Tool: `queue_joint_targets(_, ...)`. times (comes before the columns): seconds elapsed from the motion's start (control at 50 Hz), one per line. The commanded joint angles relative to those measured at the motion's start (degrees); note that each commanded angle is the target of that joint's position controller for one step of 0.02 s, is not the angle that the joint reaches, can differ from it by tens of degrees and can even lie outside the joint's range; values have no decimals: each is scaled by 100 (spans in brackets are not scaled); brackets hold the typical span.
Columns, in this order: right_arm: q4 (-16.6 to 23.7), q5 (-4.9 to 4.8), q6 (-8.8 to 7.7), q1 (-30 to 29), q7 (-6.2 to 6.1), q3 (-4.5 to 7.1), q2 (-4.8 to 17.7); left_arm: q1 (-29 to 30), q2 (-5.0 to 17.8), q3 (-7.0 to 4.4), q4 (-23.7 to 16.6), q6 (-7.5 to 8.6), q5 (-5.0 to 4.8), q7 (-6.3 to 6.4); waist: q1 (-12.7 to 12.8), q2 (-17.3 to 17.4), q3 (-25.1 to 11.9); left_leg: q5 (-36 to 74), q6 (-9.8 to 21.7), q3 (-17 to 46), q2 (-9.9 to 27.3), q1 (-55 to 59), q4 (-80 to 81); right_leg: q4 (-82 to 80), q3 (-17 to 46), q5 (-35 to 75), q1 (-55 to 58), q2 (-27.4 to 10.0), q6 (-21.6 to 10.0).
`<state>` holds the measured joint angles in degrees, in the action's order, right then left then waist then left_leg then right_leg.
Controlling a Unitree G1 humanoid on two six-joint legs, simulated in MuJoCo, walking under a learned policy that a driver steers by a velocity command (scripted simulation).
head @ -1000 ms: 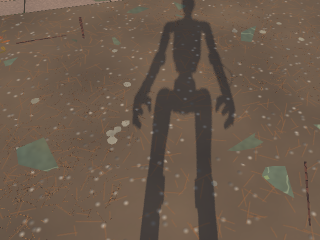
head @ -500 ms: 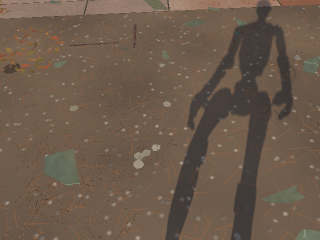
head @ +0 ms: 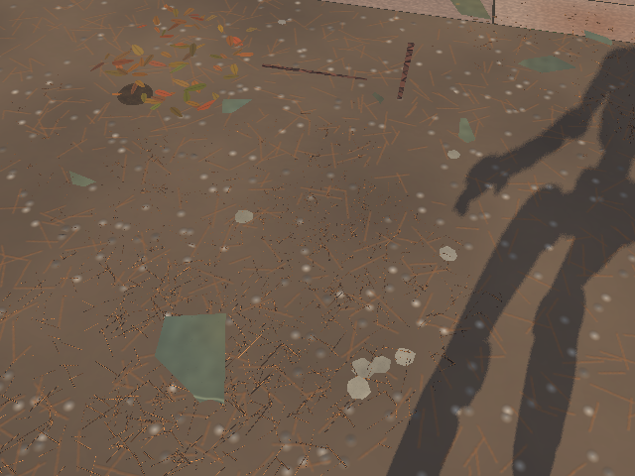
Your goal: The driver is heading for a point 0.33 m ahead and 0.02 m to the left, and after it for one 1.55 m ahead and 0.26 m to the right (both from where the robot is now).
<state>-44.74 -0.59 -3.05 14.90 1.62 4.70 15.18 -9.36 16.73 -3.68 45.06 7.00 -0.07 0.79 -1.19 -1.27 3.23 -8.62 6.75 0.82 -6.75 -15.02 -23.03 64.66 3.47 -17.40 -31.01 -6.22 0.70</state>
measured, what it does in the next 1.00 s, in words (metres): walks ahead: right foot, then left foot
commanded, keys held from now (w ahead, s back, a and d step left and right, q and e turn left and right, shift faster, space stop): w+q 0.16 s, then q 0.12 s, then e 0.72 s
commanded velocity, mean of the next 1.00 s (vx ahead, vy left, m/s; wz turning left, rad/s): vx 0.20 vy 0.00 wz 0.00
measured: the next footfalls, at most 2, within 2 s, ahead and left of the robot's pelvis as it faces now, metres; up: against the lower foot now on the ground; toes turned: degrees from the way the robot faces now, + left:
right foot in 0.30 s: +0.38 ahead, -0.12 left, +0.00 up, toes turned +14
left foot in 0.66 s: +0.33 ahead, +0.10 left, +0.00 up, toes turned +2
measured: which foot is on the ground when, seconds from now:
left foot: down 0.00-0.30, up 0.32-0.64, down 0.66-1.00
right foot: up 0.00-0.28, down 0.30-0.68, up 0.70-1.00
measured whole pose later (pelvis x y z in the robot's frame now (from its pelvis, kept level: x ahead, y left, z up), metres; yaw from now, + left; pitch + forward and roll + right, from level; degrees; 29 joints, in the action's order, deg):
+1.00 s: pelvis +0.28 -0.04 +0.00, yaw -5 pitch +1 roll +0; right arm -40.3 -0.1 1.1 8.9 -2.3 3.9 15.8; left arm -8.9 17.6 -4.1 39.7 -3.2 -1.4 -1.2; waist -0.9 -0.2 2.7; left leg -14.8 -1.2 -5.8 4.4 -13.7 -27.6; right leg 43.0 -1.2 -20.7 -22.8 -1.6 3.9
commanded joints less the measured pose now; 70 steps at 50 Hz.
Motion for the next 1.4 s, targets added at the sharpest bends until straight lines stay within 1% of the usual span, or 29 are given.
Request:
queue_joint_targets(0.02, 471, -16, -155, -197, -118, 188, 843, -123, 453, -133, -358, -74, 114, 31, 230, 218, -388, 1267, 1071, 1614, 1482, 238, 1213, -715, 17, 626, -479, -110, 224)
queue_joint_targets(0.18, 240, -103, -24, 594, -258, 210, 934, 1434, 351, -35, -905, 27, 0, -139, -338, 620, -150, 739, 506, 1601, 1172, 276, 712, -3508, -26, 2508, 89, 562, 193)
queue_joint_targets(0.24, 258, -72, 127, 672, -352, 227, 921, 1317, 558, -113, -945, 99, 47, -205, -211, 784, -369, 1576, 287, 2038, 1257, 938, -208, -3874, 55, 1960, 327, 755, 2)
queue_joint_targets(0.28, 460, -73, 171, 326, -380, 199, 836, 583, 711, -190, -783, 148, 114, -167, 237, 858, -776, 2234, -20, 2033, 953, 934, -1136, -4272, -63, 2341, 1351, 699, -267)
queue_joint_targets(0.3, 631, 19, 147, 237, -369, 89, 557, -133, 999, -236, -708, 170, 252, -150, 524, 487, -1602, 1547, -266, 1700, 681, 417, -2391, -3857, 440, 3900, 2808, -109, -632)
queue_joint_targets(0.32, 556, 92, 119, 1339, -367, -27, 130, -534, 1183, -231, -648, 98, 345, -141, 134, -1067, -2475, -2706, -683, 1171, -160, -1130, -4257, -3425, 2187, 6240, 4774, -1634, -1615)
queue_joint_targets(0.34, 430, -18, 92, 2061, -317, -30, 573, -848, 1093, -251, -455, 1, 99, -214, 88, -1565, -3111, -3404, -837, 1296, -51, -1871, -5427, -3601, 3665, 4959, 5284, -2192, -2263)
queue_joint_targets(0.36, 273, -126, 157, 1643, -317, 48, 879, -546, 695, -162, -554, -76, 26, -223, 261, -869, -2532, -2858, -971, 1342, 240, -2176, -5772, -3945, 3261, 3592, 4712, -1792, -2082)
queue_joint_targets(0.38, 352, -80, 245, 926, -344, 50, 946, -97, 327, -11, -597, -143, 64, -229, 308, -343, -1760, -2445, -1036, 1036, 468, -2178, -5474, -4089, 2419, 3113, 3854, -1321, -1727)
queue_joint_targets(0.4, 472, 35, 317, 457, -373, 53, 907, 274, 148, 101, -616, -192, 80, -249, 207, -128, -1228, -2212, -1069, 824, 680, -2008, -4982, -4247, 1941, 3142, 3004, -974, -1553)
queue_joint_targets(0.44, 592, 114, 385, 315, -374, -9, 577, 554, 293, 77, -530, -292, 73, -257, -87, -442, -724, -2028, -1082, 492, 839, -1190, -3468, -4482, 1307, 3394, 1845, -413, -1264)
queue_joint_targets(0.48, 587, 108, 352, 324, -416, -91, 303, 473, 647, -59, -480, -355, 88, -226, -76, -719, -864, -2028, -1159, 177, 613, -557, -2445, -4489, 1089, 4151, 1672, -237, -1335)
queue_joint_targets(0.54, 565, 51, 394, 239, -454, -43, 516, 351, 961, -195, -490, -472, -29, -157, -14, -704, -1253, -1202, -1092, 268, 522, -190, -1858, -4590, 1479, 3140, 1860, -447, -1432)
queue_joint_targets(0.66, 729, 124, 325, -66, -393, 55, 686, 345, 722, -156, -517, -714, -142, 1, -144, -505, -701, -206, -560, 414, 770, 894, -121, -4416, 1787, 63, 667, 50, -814)
queue_joint_targets(0.68, 769, 227, 315, 100, -439, 140, 1067, 256, 472, -82, -574, -702, -102, 0, -128, 199, -810, -309, -170, 1205, 1707, 1334, 191, -3653, 1361, -531, 101, 384, -498)
queue_joint_targets(0.7, 703, 325, 336, 44, -416, 222, 1315, 280, 382, -71, -735, -673, -134, 6, 8, 1529, -616, 87, 532, 2261, 2567, 866, 717, -2498, 169, -1254, -310, 1162, -202)
queue_joint_targets(0.72, 845, 376, 286, -234, -412, 163, 1106, 93, 739, -192, -657, -650, -74, 10, 5, 1503, -620, 720, 904, 2510, 2955, 678, 787, -1092, 147, -1712, -320, 939, 16)
queue_joint_targets(0.74, 936, 321, 236, -528, -429, 81, 843, -151, 919, -294, -516, -682, -106, 3, 156, 1125, -624, 1183, 809, 2086, 2743, 648, 646, -403, 245, -1531, -344, 857, 109)
queue_joint_targets(0.78, 993, 142, 181, -946, -425, 36, 691, -454, 820, -319, -333, -842, -93, 56, 295, 818, -546, 1760, 487, 1266, 2321, 788, 404, 154, 191, -1006, -528, 741, 335)
queue_joint_targets(0.9, 830, 130, 342, -651, -462, 152, 956, 208, 370, -104, -855, -922, -136, -120, -68, 1059, -710, 2099, 552, 361, 2202, 1031, 274, -1345, -378, -488, 42, 465, 529)
queue_joint_targets(1.02, 706, -110, 330, -701, -380, 246, 1160, -212, 600, -218, -924, -977, -102, -256, 204, 1078, -769, 1715, 176, 39, 2341, 713, -420, -3550, -857, 508, 1470, 712, -34)
queue_joint_targets(1.04, 563, -96, 294, -389, -352, 209, 991, -415, 753, -288, -876, -978, -71, -199, 241, 714, -820, 1074, -206, -275, 2115, 284, -958, -4096, -607, 1271, 2153, 736, -235)
queue_joint_targets(1.06, 628, 140, 271, -257, -317, 123, 677, -600, 1377, -452, -948, -966, -74, -98, 142, -696, -932, -792, -808, -866, 1556, -1018, -2489, -4304, 1041, 3250, 3192, -438, -687)
queue_joint_targets(1.08, 1021, 248, 249, -803, -363, 44, 530, -625, 1787, -500, -1078, -888, 110, -118, 341, -1725, -975, -3143, -1118, -463, 697, -2376, -3719, -4344, 2772, 4376, 3234, -1682, -1985)
queue_joint_targets(1.1, 1009, 169, 258, -1090, -392, 132, 834, -700, 1447, -413, -1080, -771, 183, -158, 621, -868, -1200, -3098, -1091, 226, 812, -2426, -4521, -4456, 2525, 3915, 3132, -1571, -2192)
queue_joint_targets(1.14, 832, 73, 317, -894, -456, 193, 887, -112, 1163, -331, -1092, -677, 37, -105, 249, -404, -835, -2107, -1000, 375, 954, -2447, -4447, -4447, 1667, 2878, 2718, -876, -1554)
queue_joint_targets(1.16, 798, 120, 348, -835, -499, 222, 949, 116, 1025, -274, -1131, -701, -63, -65, 162, -445, -736, -1766, -1039, 407, 974, -2409, -4277, -4463, 1543, 2746, 2560, -739, -1403)
queue_joint_targets(1.3, 809, 88, 277, -837, -426, 123, 641, 38, 1063, -271, -1166, -815, -53, 104, 188, -620, -835, -989, -1232, 411, 655, -1796, -2868, -4438, 1633, 1980, 2339, -363, -1363)
queue_joint_targets(1.4, 804, 30, 206, -796, -315, 118, 715, 119, 1075, -269, -1204, -871, -13, 55, 275, -793, -816, -1139, -1160, 371, 587, -1017, -1947, -4313, 2032, 1682, 1991, -378, -1386)
Keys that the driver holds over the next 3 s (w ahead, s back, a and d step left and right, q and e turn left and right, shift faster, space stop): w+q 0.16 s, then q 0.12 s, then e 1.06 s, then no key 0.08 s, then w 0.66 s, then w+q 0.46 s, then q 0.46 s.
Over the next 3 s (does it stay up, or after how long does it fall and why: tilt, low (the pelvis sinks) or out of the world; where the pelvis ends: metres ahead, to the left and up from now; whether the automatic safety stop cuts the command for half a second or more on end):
stays up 0.89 -0.31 -0.01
